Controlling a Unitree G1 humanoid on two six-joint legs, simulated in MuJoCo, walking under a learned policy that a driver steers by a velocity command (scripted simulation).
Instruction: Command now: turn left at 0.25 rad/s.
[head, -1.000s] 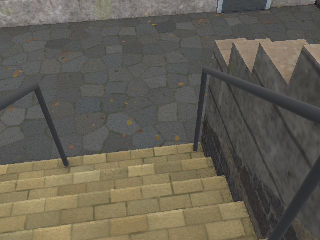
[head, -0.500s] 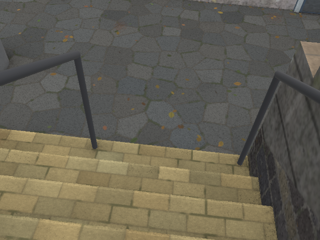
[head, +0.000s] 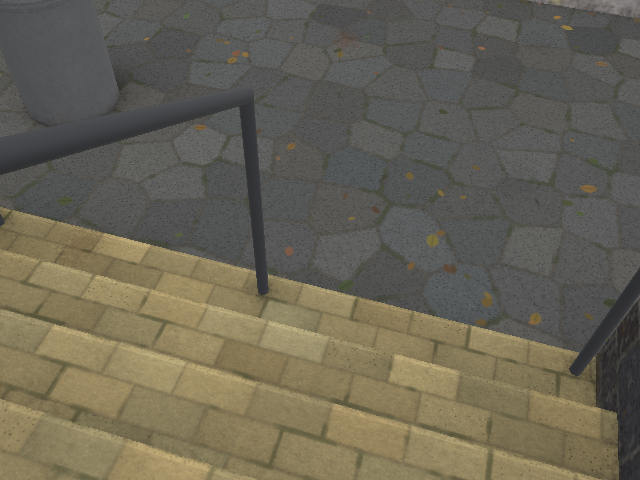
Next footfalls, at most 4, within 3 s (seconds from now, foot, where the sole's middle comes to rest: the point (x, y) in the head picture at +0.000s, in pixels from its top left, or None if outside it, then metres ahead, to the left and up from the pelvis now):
0.06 right None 0.02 -0.15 -0.75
1.38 right None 0.39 -0.13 -0.93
1.70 left None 0.47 0.07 -0.93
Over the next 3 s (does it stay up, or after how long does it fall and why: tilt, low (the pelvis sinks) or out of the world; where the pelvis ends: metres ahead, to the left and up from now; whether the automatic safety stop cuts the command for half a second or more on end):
stays up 0.46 -0.02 -0.19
